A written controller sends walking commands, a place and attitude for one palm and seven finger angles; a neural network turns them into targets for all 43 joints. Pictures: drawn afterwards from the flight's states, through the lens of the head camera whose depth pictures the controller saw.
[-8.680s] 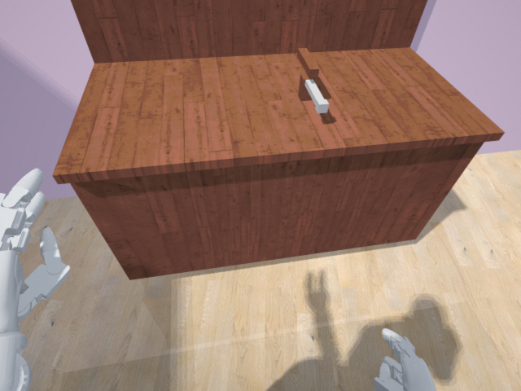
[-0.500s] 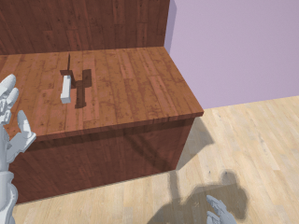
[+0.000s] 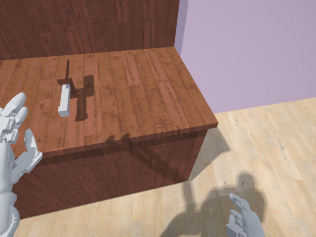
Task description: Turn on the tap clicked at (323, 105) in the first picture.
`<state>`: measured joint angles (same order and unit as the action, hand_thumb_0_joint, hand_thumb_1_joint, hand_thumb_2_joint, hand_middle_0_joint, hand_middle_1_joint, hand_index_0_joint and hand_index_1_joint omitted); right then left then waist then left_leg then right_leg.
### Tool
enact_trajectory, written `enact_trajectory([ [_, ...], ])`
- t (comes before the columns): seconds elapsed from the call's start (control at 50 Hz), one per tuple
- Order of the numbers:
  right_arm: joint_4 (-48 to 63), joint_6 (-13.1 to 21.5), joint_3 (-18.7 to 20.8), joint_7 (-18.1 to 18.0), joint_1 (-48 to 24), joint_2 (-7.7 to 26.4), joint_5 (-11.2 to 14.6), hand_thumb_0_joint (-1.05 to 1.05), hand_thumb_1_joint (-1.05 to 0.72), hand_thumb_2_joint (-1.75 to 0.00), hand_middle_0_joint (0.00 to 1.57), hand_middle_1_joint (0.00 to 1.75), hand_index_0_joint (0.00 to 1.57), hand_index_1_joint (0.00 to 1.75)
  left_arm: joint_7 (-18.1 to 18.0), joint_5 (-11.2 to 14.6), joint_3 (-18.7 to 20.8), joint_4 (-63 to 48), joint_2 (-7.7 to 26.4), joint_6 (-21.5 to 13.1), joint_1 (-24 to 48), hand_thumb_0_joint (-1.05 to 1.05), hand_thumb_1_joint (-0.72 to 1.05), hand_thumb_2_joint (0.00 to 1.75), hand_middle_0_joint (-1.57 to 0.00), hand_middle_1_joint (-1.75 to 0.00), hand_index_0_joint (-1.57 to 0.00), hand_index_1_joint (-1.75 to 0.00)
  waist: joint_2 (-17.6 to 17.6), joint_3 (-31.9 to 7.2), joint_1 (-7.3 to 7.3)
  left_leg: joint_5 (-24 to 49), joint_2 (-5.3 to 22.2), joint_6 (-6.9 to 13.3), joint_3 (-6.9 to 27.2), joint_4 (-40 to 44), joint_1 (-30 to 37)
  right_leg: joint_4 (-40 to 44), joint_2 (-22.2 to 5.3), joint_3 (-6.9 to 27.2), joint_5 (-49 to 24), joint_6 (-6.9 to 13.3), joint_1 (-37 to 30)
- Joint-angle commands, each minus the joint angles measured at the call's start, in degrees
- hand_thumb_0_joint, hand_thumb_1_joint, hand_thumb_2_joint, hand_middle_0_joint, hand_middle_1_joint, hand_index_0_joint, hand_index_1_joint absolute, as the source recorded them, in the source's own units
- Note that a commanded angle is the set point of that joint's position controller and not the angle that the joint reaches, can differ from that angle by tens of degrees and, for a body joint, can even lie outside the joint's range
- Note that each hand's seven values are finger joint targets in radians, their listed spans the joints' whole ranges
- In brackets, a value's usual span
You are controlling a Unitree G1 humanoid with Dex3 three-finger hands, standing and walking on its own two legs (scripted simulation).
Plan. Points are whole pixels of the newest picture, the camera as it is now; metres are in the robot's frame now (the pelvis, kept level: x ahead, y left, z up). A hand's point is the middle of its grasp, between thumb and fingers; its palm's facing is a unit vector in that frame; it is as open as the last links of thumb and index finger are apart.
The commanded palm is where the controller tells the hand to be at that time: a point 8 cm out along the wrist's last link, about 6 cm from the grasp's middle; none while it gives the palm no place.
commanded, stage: come to a stop and stand still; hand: left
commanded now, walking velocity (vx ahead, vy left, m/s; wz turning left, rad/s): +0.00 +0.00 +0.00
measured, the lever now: (64, 111) +0.47 +0.36 -0.01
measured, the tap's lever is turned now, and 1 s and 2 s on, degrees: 0 0 0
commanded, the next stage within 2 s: look again from close up in 0.10 s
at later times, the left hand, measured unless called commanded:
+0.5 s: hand (42, 159) +0.21 +0.24 +0.15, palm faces +0.41 -0.84 -0.36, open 7.4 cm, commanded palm +0.15 +0.27 +0.17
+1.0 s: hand (56, 144) +0.25 +0.23 +0.15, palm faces +0.40 -0.85 -0.35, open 7.4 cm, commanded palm +0.19 +0.27 +0.17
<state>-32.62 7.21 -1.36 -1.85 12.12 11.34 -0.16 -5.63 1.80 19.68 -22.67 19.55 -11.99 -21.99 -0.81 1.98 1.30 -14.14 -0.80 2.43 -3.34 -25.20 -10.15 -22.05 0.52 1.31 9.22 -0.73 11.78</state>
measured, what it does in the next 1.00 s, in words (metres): stands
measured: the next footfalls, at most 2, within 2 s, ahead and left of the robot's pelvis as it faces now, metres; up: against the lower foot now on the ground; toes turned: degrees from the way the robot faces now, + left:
right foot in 1.38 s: +0.19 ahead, -0.07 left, +0.00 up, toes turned -1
left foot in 1.70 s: +0.23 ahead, +0.18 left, +0.00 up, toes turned -3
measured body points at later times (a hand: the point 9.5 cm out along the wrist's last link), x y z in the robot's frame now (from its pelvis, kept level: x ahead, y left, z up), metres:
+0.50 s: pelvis +0.00 -0.01 +0.00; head +0.00 -0.01 +0.45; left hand +0.19 +0.28 +0.17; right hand +0.17 -0.23 -0.08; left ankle -0.01 +0.08 -0.74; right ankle +0.03 -0.13 -0.74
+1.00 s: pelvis +0.03 -0.01 -0.01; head +0.02 -0.01 +0.44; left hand +0.22 +0.27 +0.17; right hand +0.19 -0.25 -0.09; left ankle +0.00 +0.08 -0.74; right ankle +0.03 -0.13 -0.74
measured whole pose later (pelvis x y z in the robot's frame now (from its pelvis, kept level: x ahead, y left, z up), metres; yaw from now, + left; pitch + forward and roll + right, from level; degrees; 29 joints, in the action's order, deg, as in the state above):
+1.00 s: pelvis +0.03 -0.01 -0.01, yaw -1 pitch -1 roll -1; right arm -33.9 4.8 -0.2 -3.2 13.8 12.5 0.2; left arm -7.0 2.4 19.2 -22.4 19.5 -10.5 -23.6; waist 0.6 -1.1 0.1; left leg -21.0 0.2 1.8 -3.5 -33.1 -11.5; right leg -32.4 1.5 1.5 17.2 0.6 14.6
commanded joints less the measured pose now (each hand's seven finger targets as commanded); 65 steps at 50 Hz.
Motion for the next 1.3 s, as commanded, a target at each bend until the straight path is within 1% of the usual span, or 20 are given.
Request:
enact_trajectory([
  [0.0, 9.31, 1.97, 2.76, -1.14, -4.74, 6.70, 0.03, 0.00, -0.90, -0.90, 0.20, 0.30, 0.20, 0.30, -1.42, 0.64, 6.36, -12.71, 10.28, -2.98, 3.54, 0.00, 0.90, 0.90, -0.20, -0.30, -0.20, -0.30, 3.60, -9.67, 0.12, 16.29, 2.70, -3.82, 3.24, 4.25, 0.95, 0.81, -1.45, 1.78, -15.55, 1.97, -6.25],
  [0.2, 9.19, 0.93, 2.66, -1.97, -5.04, 6.64, 0.04, 0.00, -0.90, -0.90, 0.20, 0.30, 0.20, 0.30, -1.83, 0.64, 5.33, -12.81, 10.08, -2.16, 5.22, 0.00, 0.90, 0.90, -0.20, -0.30, -0.20, -0.30, 5.33, -7.42, 0.01, 9.10, 2.27, -3.33, 3.12, 7.00, -0.42, 3.14, -0.88, 1.59, -8.97, 1.48, -5.36],
  [0.28, 9.09, 0.45, 2.67, -2.02, -4.55, 6.74, 0.09, 0.00, -0.90, -0.90, 0.20, 0.30, 0.20, 0.30, -1.96, 0.62, 4.59, -11.03, 9.16, -1.80, 4.83, 0.00, 0.90, 0.90, -0.20, -0.30, -0.20, -0.30, 2.54, -6.89, 0.10, 5.90, 2.36, -2.96, 3.62, 7.80, -1.92, 4.10, -0.80, 1.45, -6.51, 1.28, -5.97],
  [0.4, 9.14, 0.41, 2.76, -2.12, -4.98, 6.77, 0.17, 0.00, -0.90, -0.90, 0.20, 0.30, 0.20, 0.30, -2.07, 0.62, 5.16, -11.95, 10.32, -1.73, 4.74, 0.00, 0.90, 0.90, -0.20, -0.30, -0.20, -0.30, 4.34, -6.33, 0.02, 4.33, 1.79, -3.00, 3.44, 8.48, -2.37, 5.20, -0.57, 1.55, -4.62, 1.20, -5.75],
  [0.62, 8.68, 0.38, 3.05, -2.17, -4.47, 6.80, 0.16, 0.00, -0.90, -0.90, 0.20, 0.30, 0.20, 0.30, -2.15, 0.79, 5.41, -11.82, 10.07, -1.76, 2.44, 0.00, 0.90, 0.90, -0.20, -0.30, -0.20, -0.30, 3.07, -7.81, -0.02, 5.68, 1.89, -2.88, 2.98, 7.70, -1.89, 4.53, -0.72, 1.01, -6.66, 1.10, -7.63],
  [0.72, 8.24, 0.59, 3.43, -2.32, -4.89, 7.32, -0.22, 0.00, -0.90, -0.90, 0.20, 0.30, 0.20, 0.30, -2.33, 0.63, 4.26, -12.20, 9.63, -1.82, 4.07, 0.00, 0.90, 0.90, -0.20, -0.30, -0.20, -0.30, 3.91, -5.77, -0.70, -8.43, 2.76, -1.42, 3.74, 6.84, -3.32, 3.65, -1.07, 3.81, 8.40, 2.51, -2.00],
  [0.78, 8.19, 0.55, 3.61, -2.39, -5.06, 7.61, -0.17, 0.00, -0.90, -0.90, 0.20, 0.30, 0.20, 0.30, -2.53, 0.41, 4.33, -11.64, 9.72, -1.84, 4.73, 0.00, 0.90, 0.90, -0.20, -0.30, -0.20, -0.30, 3.55, -4.37, -0.75, -12.27, 3.82, -0.20, 4.98, 5.78, -4.79, 1.14, -1.04, 4.83, 11.58, 3.28, 0.53],
  [0.92, 8.05, 0.52, 3.65, -2.04, -5.41, 7.53, 0.16, 0.00, -0.90, -0.90, 0.20, 0.30, 0.20, 0.30, -2.64, 0.69, 5.72, -12.43, 10.73, -2.48, 4.76, 0.00, 0.90, 0.90, -0.20, -0.30, -0.20, -0.30, 3.01, -4.30, -0.85, -2.73, 3.75, 0.28, 4.11, -1.47, -6.05, -5.50, -2.98, 6.35, 2.10, 5.03, -0.08],
  [0.96, 8.18, 0.34, 3.90, -1.61, -5.07, 7.43, 0.47, 0.00, -0.90, -0.90, 0.20, 0.30, 0.20, 0.30, -2.55, 0.83, 6.13, -12.08, 10.89, -2.72, 3.17, 0.00, 0.90, 0.90, -0.20, -0.30, -0.20, -0.30, -0.14, -4.71, -0.77, 0.81, 2.22, -0.26, 2.46, -6.48, -7.40, -5.50, -5.12, 9.20, -1.01, 6.31, -1.77],
  [1.0, 8.15, 0.04, 4.03, -1.12, -5.38, 7.06, 0.68, 0.00, -0.90, -0.90, 0.20, 0.30, 0.20, 0.30, -2.59, 1.03, 8.13, -12.58, 12.65, -3.03, 1.52, 0.00, 0.90, 0.90, -0.20, -0.30, -0.20, -0.30, -3.63, -5.92, -0.90, 2.48, 0.52, -1.26, 0.22, -12.97, -9.44, -4.72, -9.26, 14.25, -7.57, 8.40, -4.58],
  [1.04, 8.24, -0.50, 4.05, -0.54, -4.82, 6.66, 0.88, 0.00, -0.90, -0.90, 0.20, 0.30, 0.20, 0.30, -2.64, 1.03, 8.54, -14.03, 12.78, -3.43, 0.68, 0.00, 0.90, 0.90, -0.20, -0.30, -0.20, -0.30, -5.72, -7.45, -0.82, 0.73, 0.27, -1.67, 0.26, -13.81, -11.67, -5.90, -12.59, 16.19, -13.42, 9.78, -8.80],
  [1.08, 8.16, -1.09, 3.96, -0.44, -4.69, 6.66, 0.88, 0.00, -0.90, -0.90, 0.20, 0.30, 0.20, 0.30, -2.47, 1.24, 9.26, -15.66, 13.00, -3.61, -0.25, 0.00, 0.90, 0.90, -0.20, -0.30, -0.20, -0.30, -1.66, -7.57, -1.70, 4.38, 1.26, -1.02, 1.50, -7.03, -3.94, -11.40, -9.59, 11.86, -14.72, 7.63, -3.12],
  [1.1, 8.13, -1.15, 3.97, -0.67, -4.78, 7.21, 0.99, 0.00, -0.90, -0.90, 0.20, 0.30, 0.20, 0.30, -2.28, 1.65, 9.63, -17.15, 12.97, -3.65, -0.32, 0.00, 0.90, 0.90, -0.20, -0.30, -0.20, -0.30, 5.78, -7.69, -2.42, 12.95, 3.59, -0.30, 4.32, -3.47, 3.84, -18.23, -4.97, 6.50, -13.05, 5.06, 3.97],
  [1.12, 8.52, -1.06, 3.93, -0.76, -4.18, 7.54, 1.28, 0.00, -0.90, -0.90, 0.20, 0.30, 0.20, 0.30, -2.27, 1.57, 8.71, -19.51, 12.36, -3.72, 0.00, 0.00, 0.90, 0.90, -0.20, -0.30, -0.20, -0.30, 12.92, -8.43, -2.85, 26.91, 8.90, 0.98, 12.23, -0.61, 12.87, -28.21, -0.05, -0.42, -3.38, 2.20, 13.91],
  [1.14, 8.34, -0.60, 3.84, -0.63, -3.16, 6.90, 0.64, 0.00, -0.90, -0.90, 0.20, 0.30, 0.20, 0.30, -2.32, 1.39, 8.29, -20.31, 12.37, -3.99, 1.44, 0.00, 0.90, 0.90, -0.20, -0.30, -0.20, -0.30, 18.45, -7.15, -3.74, 35.73, 14.43, 3.06, 19.46, 2.94, 20.39, -36.91, 1.47, -4.10, 17.36, 0.90, 26.31],
  [1.16, 7.87, 0.14, 4.17, -0.21, -2.80, 6.75, -0.04, 0.00, -0.90, -0.90, 0.20, 0.30, 0.20, 0.30, -2.51, 0.62, 7.72, -20.25, 11.91, -4.12, 2.55, 0.00, 0.90, 0.90, -0.20, -0.30, -0.20, -0.30, 15.51, -5.48, -3.88, 33.83, 15.95, 4.93, 20.42, 3.59, 20.56, -42.37, 0.55, -3.25, 20.64, 1.76, 29.79],
  [1.18, 7.69, 0.62, 4.40, -0.14, -2.46, 6.90, -0.09, 0.00, -0.90, -0.90, 0.20, 0.30, 0.20, 0.30, -2.75, 0.64, 7.57, -19.10, 11.57, -4.03, 2.10, 0.00, 0.90, 0.90, -0.20, -0.30, -0.20, -0.30, 10.24, -3.94, -3.66, 31.86, 16.28, 6.93, 18.74, 3.37, 19.32, -43.03, -0.92, -3.15, 19.51, 2.05, 31.70],
  [1.2, 7.49, 1.06, 4.28, -0.04, -2.91, 6.76, 0.38, 0.00, -0.90, -0.90, 0.20, 0.30, 0.20, 0.30, -2.81, 0.67, 7.40, -19.36, 11.71, -3.84, 2.49, 0.00, 0.90, 0.90, -0.20, -0.30, -0.20, -0.30, 7.45, -3.76, -3.11, 32.07, 15.33, 7.19, 15.40, 2.68, 19.02, -40.88, -1.49, -4.30, 18.22, 2.04, 31.81],
  [1.24, 7.20, 1.46, 4.14, -0.11, -2.92, 6.96, 0.58, 0.00, -0.90, -0.90, 0.20, 0.30, 0.20, 0.30, -2.77, 0.14, 6.40, -16.59, 10.17, -3.06, 0.71, 0.00, 0.90, 0.90, -0.20, -0.30, -0.20, -0.30, 7.88, -1.60, -2.40, 30.24, 12.95, 5.78, 10.07, 3.93, 11.75, -31.64, -2.51, -7.01, 12.92, 2.11, 25.46],
  [1.28, 7.47, 1.50, 3.47, -0.35, -3.84, 6.86, 0.30, 0.00, -0.90, -0.90, 0.20, 0.30, 0.20, 0.30, -2.88, 0.20, 7.61, -15.54, 11.25, -2.84, -0.93, 0.00, 0.90, 0.90, -0.20, -0.30, -0.20, -0.30, 10.28, -3.36, -1.26, 30.85, 10.26, 3.07, 3.72, 0.61, 3.47, -19.65, -1.33, -10.21, 6.69, 2.53, 10.38],
])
